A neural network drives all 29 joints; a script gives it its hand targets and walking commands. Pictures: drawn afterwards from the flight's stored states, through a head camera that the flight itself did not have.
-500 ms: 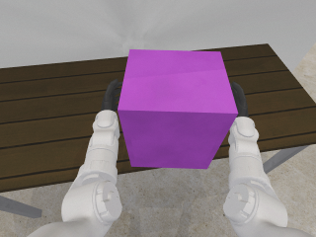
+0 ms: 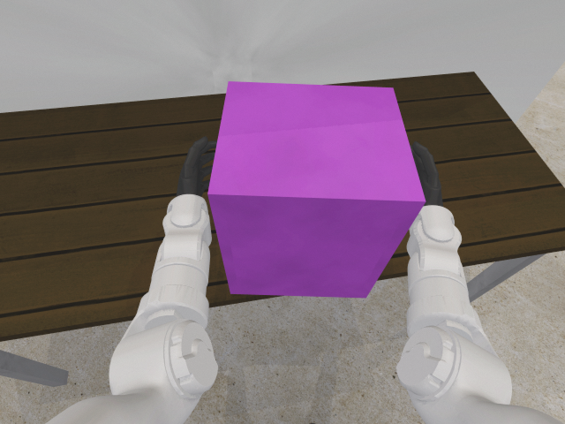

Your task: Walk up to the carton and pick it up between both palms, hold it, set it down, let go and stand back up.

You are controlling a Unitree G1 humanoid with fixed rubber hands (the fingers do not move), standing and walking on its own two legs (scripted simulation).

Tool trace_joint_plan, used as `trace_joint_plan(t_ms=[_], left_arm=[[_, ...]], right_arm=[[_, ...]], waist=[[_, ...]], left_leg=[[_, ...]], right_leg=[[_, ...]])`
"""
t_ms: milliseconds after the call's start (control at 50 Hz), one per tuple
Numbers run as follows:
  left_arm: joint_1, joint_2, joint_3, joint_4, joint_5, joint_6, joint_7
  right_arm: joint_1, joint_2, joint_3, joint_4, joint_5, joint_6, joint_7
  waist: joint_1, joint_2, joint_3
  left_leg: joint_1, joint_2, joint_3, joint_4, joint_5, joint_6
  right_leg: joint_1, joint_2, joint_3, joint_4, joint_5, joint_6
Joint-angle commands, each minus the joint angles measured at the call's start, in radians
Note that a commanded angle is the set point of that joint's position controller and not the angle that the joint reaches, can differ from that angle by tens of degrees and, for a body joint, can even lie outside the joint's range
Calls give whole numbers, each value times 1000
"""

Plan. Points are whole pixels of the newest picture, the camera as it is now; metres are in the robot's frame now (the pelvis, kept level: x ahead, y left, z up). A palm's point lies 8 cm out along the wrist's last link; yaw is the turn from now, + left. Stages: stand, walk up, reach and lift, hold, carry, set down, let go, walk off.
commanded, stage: set down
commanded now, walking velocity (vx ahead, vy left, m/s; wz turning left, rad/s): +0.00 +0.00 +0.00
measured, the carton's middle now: (304, 200) +0.44 -0.02 +0.00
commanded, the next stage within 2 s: none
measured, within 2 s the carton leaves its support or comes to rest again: neither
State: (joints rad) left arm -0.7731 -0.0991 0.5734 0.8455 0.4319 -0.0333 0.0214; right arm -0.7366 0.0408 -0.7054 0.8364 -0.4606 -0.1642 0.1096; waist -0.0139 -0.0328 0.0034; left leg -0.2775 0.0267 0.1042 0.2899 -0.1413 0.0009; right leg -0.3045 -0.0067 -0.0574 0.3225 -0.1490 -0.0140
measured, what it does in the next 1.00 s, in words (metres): stands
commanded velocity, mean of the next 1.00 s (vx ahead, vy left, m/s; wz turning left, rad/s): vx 0.00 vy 0.00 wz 0.00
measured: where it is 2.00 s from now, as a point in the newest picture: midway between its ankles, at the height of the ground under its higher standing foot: outside the picture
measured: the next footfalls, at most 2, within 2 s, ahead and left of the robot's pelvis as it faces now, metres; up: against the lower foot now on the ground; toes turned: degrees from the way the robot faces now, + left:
none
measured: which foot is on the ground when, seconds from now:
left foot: down 0.00-1.00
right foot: down 0.00-1.00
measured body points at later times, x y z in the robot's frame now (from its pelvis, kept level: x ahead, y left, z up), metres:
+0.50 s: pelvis -0.01 -0.01 -0.02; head +0.07 +0.00 +0.42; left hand +0.45 +0.18 +0.04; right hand +0.45 -0.21 +0.05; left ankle -0.01 +0.12 -0.75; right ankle +0.00 -0.10 -0.75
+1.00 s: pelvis -0.03 -0.02 -0.03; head +0.06 -0.02 +0.41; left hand +0.46 +0.18 +0.09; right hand +0.47 -0.24 +0.10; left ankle -0.01 +0.12 -0.75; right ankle +0.00 -0.10 -0.75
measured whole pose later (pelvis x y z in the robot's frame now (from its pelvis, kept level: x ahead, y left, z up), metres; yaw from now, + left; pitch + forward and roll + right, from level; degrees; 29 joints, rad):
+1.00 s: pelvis -0.03 -0.02 -0.03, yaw +0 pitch +24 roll +0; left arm -1.17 0.28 -0.12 1.36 -0.34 -0.12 0.08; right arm -1.15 -0.46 0.22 1.38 0.54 -0.12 0.05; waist 0.04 -0.01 -0.25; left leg -0.79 0.06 0.06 0.58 -0.20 -0.02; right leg -0.80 0.02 -0.05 0.57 -0.18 -0.04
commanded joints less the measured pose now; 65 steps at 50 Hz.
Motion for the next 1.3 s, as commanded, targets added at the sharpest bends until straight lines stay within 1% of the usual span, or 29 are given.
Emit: trace_joint_plan(t_ms=[0,40,80,100,140,180,220,260,320,400,460,500,560,640,680,740,800,860,900,960,1020,1060,1140,1220,1280], left_arm=[[-397,-163,-143,-16,12,-30,-24],[-403,-106,-151,-14,-6,-38,-1],[-411,-5,-195,3,-59,-53,38],[-424,55,-233,22,-103,-62,64],[-477,134,-316,84,-205,-84,111],[-536,188,-388,162,-309,-108,142],[-593,242,-442,244,-398,-140,160],[-635,295,-481,328,-470,-180,164],[-664,365,-519,448,-545,-237,153],[-668,420,-564,569,-611,-292,115],[-679,438,-615,622,-661,-319,87],[-706,442,-662,625,-703,-331,76],[-762,447,-728,585,-765,-341,68],[-827,466,-769,482,-813,-328,66],[-839,483,-765,436,-819,-305,63],[-841,512,-743,388,-813,-259,58],[-840,541,-707,364,-796,-208,57],[-830,563,-677,372,-781,-160,59],[-821,570,-665,380,-774,-134,61],[-813,570,-659,388,-769,-100,62],[-817,558,-668,374,-770,-71,63],[-826,549,-678,351,-770,-51,64],[-857,538,-692,268,-767,-2,70],[-883,544,-682,156,-755,75,77],[-880,559,-660,79,-745,150,79]], right_arm=[[-380,162,193,32,-16,0,72],[-382,104,202,42,17,2,53],[-390,-8,238,64,88,-1,23],[-403,-75,275,88,144,-5,2],[-462,-158,375,158,277,-13,-37],[-523,-210,475,232,402,-21,-69],[-580,-269,553,291,502,-37,-95],[-628,-332,613,340,584,-60,-114],[-672,-420,685,416,683,-97,-127],[-691,-506,753,517,775,-143,-129],[-699,-543,791,578,827,-166,-122],[-713,-560,813,598,860,-176,-110],[-745,-582,835,588,904,-179,-87],[-785,-614,850,522,954,-163,-57],[-800,-628,860,489,977,-146,-47],[-823,-647,876,449,1002,-115,-41],[-856,-662,887,412,1012,-79,-42],[-882,-666,898,390,1010,-38,-50],[-890,-669,905,389,1007,-11,-55],[-893,-674,907,401,1001,25,-64],[-890,-687,898,417,998,51,-67],[-887,-698,888,426,998,65,-67],[-890,-729,867,427,1010,91,-57],[-906,-761,855,398,1031,130,-44],[-920,-781,852,360,1042,171,-38]], waist=[[17,-9,-411],[21,-5,-428],[27,10,-476],[31,20,-509],[40,38,-579],[45,47,-655],[51,42,-743],[58,33,-812],[63,14,-859],[48,-4,-845],[29,-7,-809],[18,2,-810],[5,24,-868],[6,57,-1004],[13,54,-1050],[30,32,-1073],[51,-14,-1061],[68,-66,-1010],[75,-94,-967],[72,-114,-899],[57,-97,-856],[45,-71,-845],[27,9,-857],[25,71,-885],[31,81,-879]], left_leg=[[180,-4,3,16,166,8],[172,-3,3,23,177,6],[163,-1,2,45,209,-3],[153,2,-1,61,227,-9],[105,6,-10,99,237,-20],[35,12,-24,136,223,-25],[-15,18,-37,174,229,-32],[-49,20,-46,213,251,-39],[-81,20,-55,263,299,-52],[-127,16,-60,301,323,-63],[-178,10,-59,308,286,-64],[-199,8,-60,315,260,-65],[-205,6,-62,335,248,-67],[-199,0,-61,368,267,-65],[-214,-5,-59,377,269,-58],[-263,-14,-54,370,242,-41],[-325,-21,-50,343,191,-18],[-378,-24,-49,301,128,5],[-394,-24,-52,270,98,16],[-381,-21,-56,227,72,21],[-317,-15,-64,197,85,10],[-253,-11,-68,189,113,-3],[-95,-2,-77,201,206,-36],[36,3,-84,223,298,-58],[86,0,-88,225,336,-60]], right_leg=[[103,5,-33,-4,228,66],[93,8,-27,-2,231,63],[70,16,-18,7,249,55],[53,21,-11,14,262,48],[17,28,8,33,282,32],[-5,27,26,62,303,22],[-12,25,34,97,336,17],[-21,26,34,131,374,18],[-40,32,27,174,425,28],[-62,40,20,215,462,45],[-89,40,17,231,435,51],[-127,40,14,239,395,49],[-193,42,6,252,347,45],[-236,44,4,277,354,43],[-218,43,8,290,381,47],[-153,41,21,303,410,58],[-65,36,38,306,418,71],[14,30,57,292,398,80],[52,27,67,274,384,82],[79,25,71,240,363,78],[66,31,62,205,355,67],[39,37,51,182,353,59],[-38,50,26,146,354,41],[-82,62,9,120,366,29],[-67,68,6,107,382,27]])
